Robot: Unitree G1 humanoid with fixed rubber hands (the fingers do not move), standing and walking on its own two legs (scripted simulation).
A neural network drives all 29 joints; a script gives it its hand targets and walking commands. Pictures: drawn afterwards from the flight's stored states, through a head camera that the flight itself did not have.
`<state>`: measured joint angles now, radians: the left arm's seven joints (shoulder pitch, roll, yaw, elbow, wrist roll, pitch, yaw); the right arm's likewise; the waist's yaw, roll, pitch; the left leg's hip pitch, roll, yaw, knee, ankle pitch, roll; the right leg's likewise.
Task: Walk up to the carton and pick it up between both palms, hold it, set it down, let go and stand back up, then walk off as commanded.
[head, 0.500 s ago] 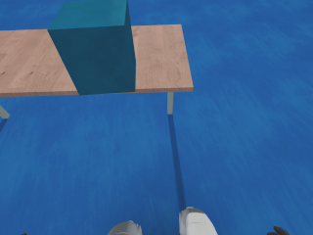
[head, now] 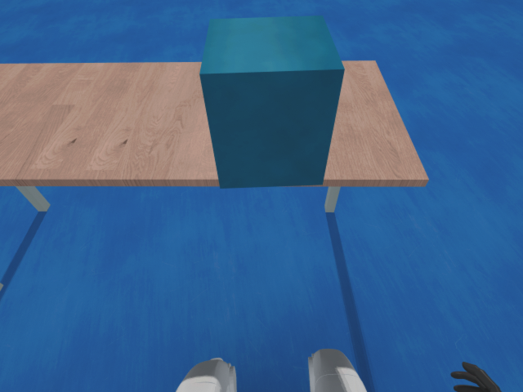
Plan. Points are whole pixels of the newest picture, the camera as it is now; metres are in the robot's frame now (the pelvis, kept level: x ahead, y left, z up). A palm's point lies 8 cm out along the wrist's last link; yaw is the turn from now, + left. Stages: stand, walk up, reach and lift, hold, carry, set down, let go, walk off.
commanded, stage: walk up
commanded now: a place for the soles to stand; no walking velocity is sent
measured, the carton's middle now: (269, 106) +0.58 -0.02 +0.12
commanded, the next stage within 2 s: none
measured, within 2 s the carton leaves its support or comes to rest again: neither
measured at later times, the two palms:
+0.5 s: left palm (4, 374) +0.17 +0.40 -0.07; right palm (426, 384) +0.14 -0.24 -0.08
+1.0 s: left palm (17, 382) +0.16 +0.36 -0.05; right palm (416, 346) +0.18 -0.23 -0.05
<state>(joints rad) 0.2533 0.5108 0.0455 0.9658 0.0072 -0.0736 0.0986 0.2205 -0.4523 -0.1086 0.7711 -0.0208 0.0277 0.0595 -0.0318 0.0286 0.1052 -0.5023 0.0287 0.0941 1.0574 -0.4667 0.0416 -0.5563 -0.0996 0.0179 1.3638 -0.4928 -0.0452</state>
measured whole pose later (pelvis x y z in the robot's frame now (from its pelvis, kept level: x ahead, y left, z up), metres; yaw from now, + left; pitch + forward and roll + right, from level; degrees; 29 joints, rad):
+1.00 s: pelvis +0.08 +0.06 +0.06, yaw -4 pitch -3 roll +1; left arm 0.08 0.36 0.00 1.16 0.00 -0.02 -0.01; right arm 0.03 -0.35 0.00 1.08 0.00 -0.03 0.00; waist 0.04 0.00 0.08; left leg -0.18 0.03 0.02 0.56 -0.32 -0.03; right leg -0.28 -0.02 -0.01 0.57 -0.23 0.01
